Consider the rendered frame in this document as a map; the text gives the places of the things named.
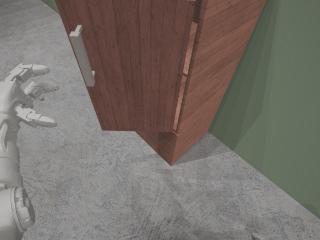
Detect handle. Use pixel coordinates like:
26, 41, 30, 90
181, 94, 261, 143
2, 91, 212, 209
69, 25, 96, 87

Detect cupboard door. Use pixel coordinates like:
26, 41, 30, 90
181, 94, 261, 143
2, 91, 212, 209
55, 0, 196, 132

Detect robot left forearm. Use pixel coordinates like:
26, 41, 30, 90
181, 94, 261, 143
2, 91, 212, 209
0, 113, 23, 191

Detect left robot hand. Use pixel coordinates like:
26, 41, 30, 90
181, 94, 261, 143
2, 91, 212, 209
0, 63, 59, 128

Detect robot left upper arm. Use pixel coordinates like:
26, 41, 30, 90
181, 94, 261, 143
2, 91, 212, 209
0, 187, 36, 240

